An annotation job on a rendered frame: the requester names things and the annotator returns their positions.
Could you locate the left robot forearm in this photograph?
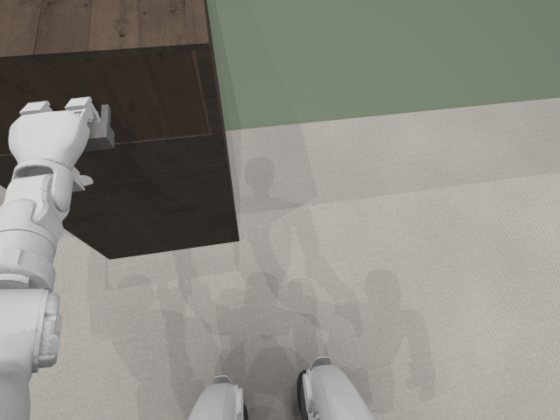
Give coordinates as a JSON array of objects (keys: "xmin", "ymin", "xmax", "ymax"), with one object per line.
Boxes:
[{"xmin": 0, "ymin": 159, "xmax": 74, "ymax": 293}]

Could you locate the cabinet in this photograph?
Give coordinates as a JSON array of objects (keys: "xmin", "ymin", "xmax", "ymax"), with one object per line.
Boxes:
[{"xmin": 0, "ymin": 0, "xmax": 239, "ymax": 260}]

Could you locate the handle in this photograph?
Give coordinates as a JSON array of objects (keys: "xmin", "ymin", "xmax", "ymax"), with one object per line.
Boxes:
[{"xmin": 84, "ymin": 104, "xmax": 115, "ymax": 151}]

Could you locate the left robot hand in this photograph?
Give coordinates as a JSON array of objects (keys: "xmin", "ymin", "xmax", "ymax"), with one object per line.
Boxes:
[{"xmin": 8, "ymin": 96, "xmax": 101, "ymax": 192}]

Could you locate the robot left upper arm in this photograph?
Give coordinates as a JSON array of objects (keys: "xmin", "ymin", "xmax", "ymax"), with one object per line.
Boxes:
[{"xmin": 0, "ymin": 289, "xmax": 62, "ymax": 420}]

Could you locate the drawer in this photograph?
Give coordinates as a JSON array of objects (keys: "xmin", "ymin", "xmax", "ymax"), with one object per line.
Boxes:
[{"xmin": 0, "ymin": 51, "xmax": 209, "ymax": 154}]

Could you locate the right robot thigh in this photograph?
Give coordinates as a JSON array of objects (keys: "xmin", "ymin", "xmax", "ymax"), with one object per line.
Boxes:
[{"xmin": 303, "ymin": 365, "xmax": 375, "ymax": 420}]

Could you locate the robot right shin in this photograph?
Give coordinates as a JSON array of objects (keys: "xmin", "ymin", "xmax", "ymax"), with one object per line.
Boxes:
[{"xmin": 307, "ymin": 356, "xmax": 332, "ymax": 420}]

